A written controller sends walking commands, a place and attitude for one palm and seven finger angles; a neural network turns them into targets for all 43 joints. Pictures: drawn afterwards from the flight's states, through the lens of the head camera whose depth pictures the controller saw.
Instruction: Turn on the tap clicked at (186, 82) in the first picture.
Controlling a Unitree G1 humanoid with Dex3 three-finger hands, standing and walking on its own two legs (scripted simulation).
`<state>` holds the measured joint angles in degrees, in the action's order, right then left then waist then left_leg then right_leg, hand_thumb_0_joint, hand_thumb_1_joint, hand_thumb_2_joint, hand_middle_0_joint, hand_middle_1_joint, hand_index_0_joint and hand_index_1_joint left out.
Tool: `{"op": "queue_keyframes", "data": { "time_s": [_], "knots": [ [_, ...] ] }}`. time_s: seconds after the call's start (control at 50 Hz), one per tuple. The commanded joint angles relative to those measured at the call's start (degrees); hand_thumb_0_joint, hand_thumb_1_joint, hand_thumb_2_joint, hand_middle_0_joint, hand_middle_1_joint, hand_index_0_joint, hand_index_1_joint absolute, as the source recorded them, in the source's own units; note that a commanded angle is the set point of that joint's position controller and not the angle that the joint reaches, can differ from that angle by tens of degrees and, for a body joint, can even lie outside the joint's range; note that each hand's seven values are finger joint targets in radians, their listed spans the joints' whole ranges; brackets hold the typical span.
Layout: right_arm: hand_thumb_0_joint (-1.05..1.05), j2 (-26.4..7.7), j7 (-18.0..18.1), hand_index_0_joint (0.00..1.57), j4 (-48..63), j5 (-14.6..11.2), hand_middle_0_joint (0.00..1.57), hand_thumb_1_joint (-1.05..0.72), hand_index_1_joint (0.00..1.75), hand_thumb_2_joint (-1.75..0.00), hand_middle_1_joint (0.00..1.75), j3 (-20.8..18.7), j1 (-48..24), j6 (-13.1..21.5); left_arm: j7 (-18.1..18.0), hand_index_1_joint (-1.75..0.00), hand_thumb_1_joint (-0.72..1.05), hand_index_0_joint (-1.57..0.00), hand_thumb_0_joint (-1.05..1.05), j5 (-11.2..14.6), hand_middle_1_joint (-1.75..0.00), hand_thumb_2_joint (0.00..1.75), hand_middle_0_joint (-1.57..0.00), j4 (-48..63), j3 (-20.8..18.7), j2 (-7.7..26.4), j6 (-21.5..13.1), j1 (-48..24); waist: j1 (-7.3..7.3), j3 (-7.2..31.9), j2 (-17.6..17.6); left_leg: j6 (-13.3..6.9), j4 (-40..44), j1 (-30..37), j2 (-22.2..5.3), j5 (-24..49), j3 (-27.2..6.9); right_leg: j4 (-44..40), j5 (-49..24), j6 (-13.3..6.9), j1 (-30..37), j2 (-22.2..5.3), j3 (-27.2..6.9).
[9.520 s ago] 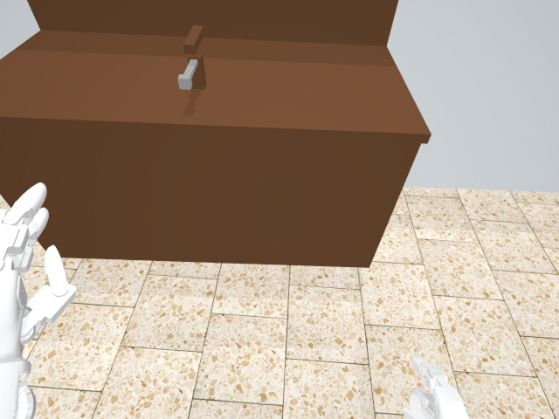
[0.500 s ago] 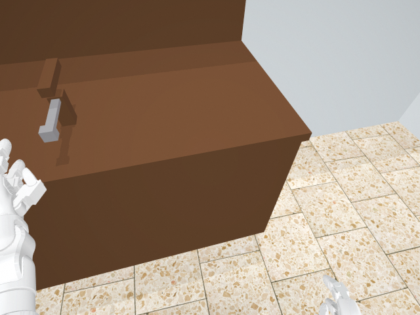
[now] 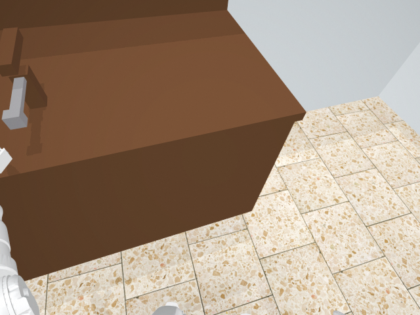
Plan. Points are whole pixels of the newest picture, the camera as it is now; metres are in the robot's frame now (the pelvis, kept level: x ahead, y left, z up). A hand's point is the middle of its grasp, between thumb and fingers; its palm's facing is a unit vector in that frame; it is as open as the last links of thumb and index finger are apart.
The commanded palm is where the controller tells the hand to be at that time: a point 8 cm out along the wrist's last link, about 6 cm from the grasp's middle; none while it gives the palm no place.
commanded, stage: reach beside the lever's end, fingers flat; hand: left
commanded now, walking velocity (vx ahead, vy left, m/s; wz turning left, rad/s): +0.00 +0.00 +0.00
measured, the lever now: (15, 118) +0.44 +0.39 +0.10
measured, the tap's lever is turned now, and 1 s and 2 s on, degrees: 0 0 5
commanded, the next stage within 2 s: push the lever round in 0.58 s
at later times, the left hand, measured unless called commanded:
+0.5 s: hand (13, 145) +0.39 +0.39 +0.08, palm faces +0.57 -0.82 -0.07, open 7.8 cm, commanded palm +0.34 +0.42 +0.09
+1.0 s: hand (17, 145) +0.39 +0.37 +0.08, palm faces +0.56 -0.83 -0.06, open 7.8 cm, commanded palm +0.34 +0.40 +0.09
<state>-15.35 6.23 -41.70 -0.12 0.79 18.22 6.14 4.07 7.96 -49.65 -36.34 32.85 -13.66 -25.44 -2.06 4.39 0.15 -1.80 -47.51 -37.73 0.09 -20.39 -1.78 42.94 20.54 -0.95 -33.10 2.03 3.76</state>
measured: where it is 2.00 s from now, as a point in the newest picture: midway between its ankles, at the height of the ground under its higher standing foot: outside the picture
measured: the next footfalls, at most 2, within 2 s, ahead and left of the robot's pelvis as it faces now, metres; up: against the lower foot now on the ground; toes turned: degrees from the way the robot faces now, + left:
none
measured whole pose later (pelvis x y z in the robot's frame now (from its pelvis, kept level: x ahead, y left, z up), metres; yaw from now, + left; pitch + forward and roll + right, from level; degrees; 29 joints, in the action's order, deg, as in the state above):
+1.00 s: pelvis +0.01 -0.01 -0.01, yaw +0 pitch +13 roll -3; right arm -15.1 5.6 -39.5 -0.2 1.3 17.3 3.2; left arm 5.0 6.6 -54.3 -36.9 34.3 -16.2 -29.5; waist -2.6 5.5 0.1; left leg -1.2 -49.7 -40.9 -0.7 -21.6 -2.3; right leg 44.7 21.5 -1.5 -36.1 2.9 4.1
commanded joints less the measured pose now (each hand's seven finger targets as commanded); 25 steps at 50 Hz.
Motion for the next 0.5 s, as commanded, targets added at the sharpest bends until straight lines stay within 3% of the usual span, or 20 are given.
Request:
{"op": "queue_keyframes", "data": {
  "time_s": [0.0, 0.06, 0.1, 0.16, 0.22, 0.26, 0.34, 0.38, 0.46, 0.48],
  "knots": [
    [0.00, -10.42, 0.53, 0.20, 5.68, 0.41, 0.20, -0.90, 0.30, -0.90, 0.30, -3.27, 2.76, 1.41, -0.38, -0.15, 0.90, -0.15, 0.00, -1.09, -0.15, 0.90, -0.15, 10.49, -1.57, 21.48, -6.31, -22.76, -0.46, 17.41, 9.97, 0.94, 7.09, 13.92, -0.82, 11.76, -4.23, -3.79, -7.20, -0.65, 1.03, 1.24, -2.05],
    [0.00, -10.90, 0.26, 0.20, 5.37, 0.68, 0.20, -0.90, 0.30, -0.90, 0.30, -3.34, 3.91, 0.73, -0.26, -0.15, 0.90, -0.15, 0.00, -1.77, -0.15, 0.90, -0.15, 8.47, -2.91, 23.56, -7.59, -23.08, -0.40, 18.01, 11.20, 1.31, 6.19, 14.52, -1.22, 13.84, -4.72, -2.92, -7.43, -0.83, -0.63, 1.51, -1.73],
    [0.00, -11.07, 0.04, 0.20, 5.23, 0.72, 0.20, -0.90, 0.30, -0.90, 0.30, -3.47, 4.61, 0.24, 0.03, -0.15, 0.90, -0.15, 0.00, -1.68, -0.15, 0.90, -0.15, 5.86, -3.71, 24.34, -7.68, -22.80, -0.28, 19.08, 9.39, 1.41, 5.76, 13.89, -1.22, 14.68, -4.67, -2.60, -7.91, -0.63, -0.35, 1.55, -1.67],
    [0.00, -11.30, -0.08, 0.20, 5.57, 0.79, 0.20, -0.90, 0.30, -0.90, 0.30, -3.34, 5.37, -0.71, 0.74, -0.15, 0.90, -0.15, 0.00, -1.98, -0.15, 0.90, -0.15, 3.36, -5.15, 26.70, -7.64, -23.36, -0.28, 19.00, 9.70, 1.16, 4.91, 12.81, -1.20, 16.25, -4.29, -2.15, -9.06, -0.59, -0.43, 1.65, -1.68],
    [0.00, -11.07, -0.52, 0.20, 6.47, 0.55, 0.20, -0.90, 0.30, -0.90, 0.30, -3.48, 5.47, -1.35, 1.16, -0.15, 0.90, -0.15, 0.00, -1.83, -0.15, 0.90, -0.15, 5.05, -3.67, 24.84, -7.69, -21.61, 0.02, 20.18, 10.67, 1.49, 4.74, 14.58, -1.48, 18.71, -4.02, -2.05, -9.77, -0.47, -0.57, 1.90, -1.57],
    [0.00, -11.23, -0.73, 0.20, 6.96, 0.59, 0.20, -0.90, 0.30, -0.90, 0.30, -3.74, 5.78, -1.76, 0.98, -0.15, 0.90, -0.15, 0.00, -1.50, -0.15, 0.90, -0.15, 7.45, -5.00, 25.36, -8.01, -19.74, 0.74, 21.83, 11.34, 1.90, 4.41, 15.92, -1.75, 22.21, -4.57, -1.69, -10.51, -0.67, -0.10, 2.18, -1.37],
    [0.00, -10.85, -0.91, 0.20, 7.06, 0.14, 0.20, -0.90, 0.30, -0.90, 0.30, -3.88, 5.11, -2.11, 0.64, -0.15, 0.90, -0.15, 0.00, -0.36, -0.15, 0.90, -0.15, 8.21, -3.78, 21.98, -6.80, -17.23, 0.23, 19.13, 9.27, 1.63, 4.67, 14.54, -1.69, 20.20, -4.15, -2.17, -9.83, -0.42, -0.51, 2.28, -1.33],
    [0.00, -10.97, -0.69, 0.20, 7.31, 0.21, 0.20, -0.90, 0.30, -0.90, 0.30, -3.94, 5.11, -2.28, 0.35, -0.15, 0.90, -0.15, 0.00, -0.29, -0.15, 0.90, -0.15, 9.48, -6.80, 25.24, -6.61, -17.11, 1.11, 21.15, 8.73, 1.33, 4.50, 13.50, -1.44, 21.21, -3.65, -1.81, -11.78, -0.44, 2.08, 2.10, -1.63],
    [0.00, -10.39, -0.49, 0.20, 7.35, 0.12, 0.20, -0.90, 0.30, -0.90, 0.30, -3.58, 4.35, -2.18, 0.13, -0.15, 0.90, -0.15, 0.00, -0.99, -0.15, 0.90, -0.15, 12.94, -4.45, 23.23, -6.55, -18.55, 0.17, 19.21, 11.04, 1.19, 4.37, 14.54, -1.47, 21.45, -3.44, -2.14, -11.59, -0.49, 0.89, 2.21, -1.75],
    [0.00, -10.42, -0.46, 0.20, 7.22, 0.23, 0.20, -0.90, 0.30, -0.90, 0.30, -3.70, 4.28, -2.00, -0.16, -0.15, 0.90, -0.15, 0.00, -0.97, -0.15, 0.90, -0.15, 13.89, -5.43, 24.21, -6.82, -18.71, 0.42, 20.48, 11.10, 1.40, 4.43, 15.31, -1.55, 21.47, -3.57, -2.02, -11.46, -0.48, 1.00, 2.24, -1.75]
  ]
}}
